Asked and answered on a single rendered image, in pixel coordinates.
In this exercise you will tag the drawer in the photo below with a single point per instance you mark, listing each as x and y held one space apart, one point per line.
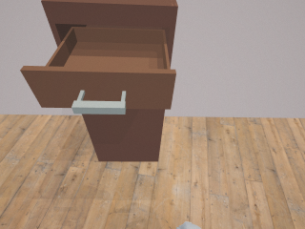
104 62

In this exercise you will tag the cabinet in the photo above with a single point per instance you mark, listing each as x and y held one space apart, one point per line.
136 135

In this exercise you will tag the handle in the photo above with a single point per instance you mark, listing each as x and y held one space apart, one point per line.
90 107

